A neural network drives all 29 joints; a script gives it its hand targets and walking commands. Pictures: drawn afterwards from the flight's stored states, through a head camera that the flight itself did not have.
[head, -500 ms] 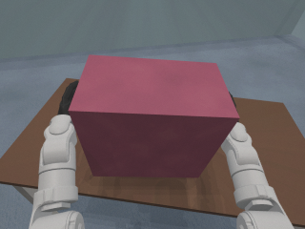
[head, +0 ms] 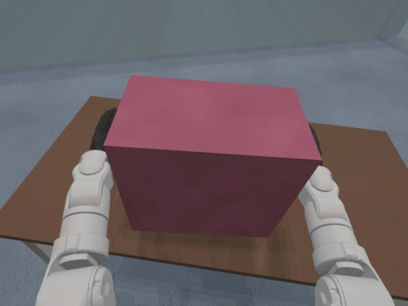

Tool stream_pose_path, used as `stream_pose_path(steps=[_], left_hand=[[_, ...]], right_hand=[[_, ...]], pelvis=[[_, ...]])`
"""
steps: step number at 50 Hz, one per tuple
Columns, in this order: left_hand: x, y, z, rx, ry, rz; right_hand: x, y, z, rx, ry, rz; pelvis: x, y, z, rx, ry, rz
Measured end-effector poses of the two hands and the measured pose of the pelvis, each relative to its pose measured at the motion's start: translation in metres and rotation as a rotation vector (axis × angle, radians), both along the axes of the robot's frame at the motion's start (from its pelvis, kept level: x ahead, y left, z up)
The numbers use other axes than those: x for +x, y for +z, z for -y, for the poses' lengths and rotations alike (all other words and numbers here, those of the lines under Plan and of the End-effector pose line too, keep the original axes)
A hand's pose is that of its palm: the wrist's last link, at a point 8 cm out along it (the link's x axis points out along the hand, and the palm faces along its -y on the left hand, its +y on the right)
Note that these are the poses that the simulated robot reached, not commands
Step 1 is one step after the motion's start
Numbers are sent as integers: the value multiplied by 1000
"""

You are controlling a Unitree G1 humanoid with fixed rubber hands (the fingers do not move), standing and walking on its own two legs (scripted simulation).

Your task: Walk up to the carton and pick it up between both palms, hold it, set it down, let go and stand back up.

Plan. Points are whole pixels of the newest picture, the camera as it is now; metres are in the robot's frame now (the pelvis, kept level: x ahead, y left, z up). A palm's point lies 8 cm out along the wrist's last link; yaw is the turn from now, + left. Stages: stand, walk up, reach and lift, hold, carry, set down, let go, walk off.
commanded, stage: set down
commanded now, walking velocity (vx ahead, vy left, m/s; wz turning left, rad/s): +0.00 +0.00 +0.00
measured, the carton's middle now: (206, 165) +0.39 +0.00 +0.08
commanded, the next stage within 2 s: none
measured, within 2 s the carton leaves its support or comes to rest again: rests again in 1.42 s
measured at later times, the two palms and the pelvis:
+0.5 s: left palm (108, 153) +0.40 +0.20 +0.10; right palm (302, 168) +0.37 -0.21 +0.08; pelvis +0.00 +0.00 +0.00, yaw +0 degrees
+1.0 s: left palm (115, 154) +0.43 +0.20 +0.06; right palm (294, 170) +0.40 -0.21 +0.05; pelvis +0.02 +0.00 +0.00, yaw +0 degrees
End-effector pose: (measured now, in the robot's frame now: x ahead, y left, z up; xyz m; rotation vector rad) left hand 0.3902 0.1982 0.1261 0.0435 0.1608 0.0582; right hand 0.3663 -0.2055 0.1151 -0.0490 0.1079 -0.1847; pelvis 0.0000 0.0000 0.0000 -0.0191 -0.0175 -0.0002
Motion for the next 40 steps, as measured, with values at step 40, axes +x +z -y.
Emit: stream_pose_path(steps=[40], left_hand=[[28, -53, -2, 6, -23, -80]], right_hand=[[19, -53, -2, -1, -21, -82]], pelvis=[[9, -1, 2, 0, -11, -118]])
